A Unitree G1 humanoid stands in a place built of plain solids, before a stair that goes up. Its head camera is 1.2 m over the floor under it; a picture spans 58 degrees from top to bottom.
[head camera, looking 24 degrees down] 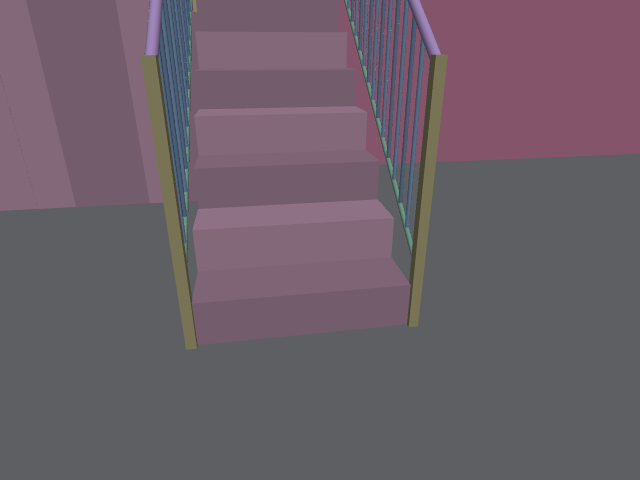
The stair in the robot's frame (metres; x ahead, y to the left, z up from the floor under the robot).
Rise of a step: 0.22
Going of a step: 0.29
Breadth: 0.97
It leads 9 degrees to the left of straight ahead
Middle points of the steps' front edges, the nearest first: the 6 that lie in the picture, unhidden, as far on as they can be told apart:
1.63 0.06 0.22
1.92 0.11 0.43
2.20 0.16 0.65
2.49 0.20 0.86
2.78 0.25 1.08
3.06 0.30 1.29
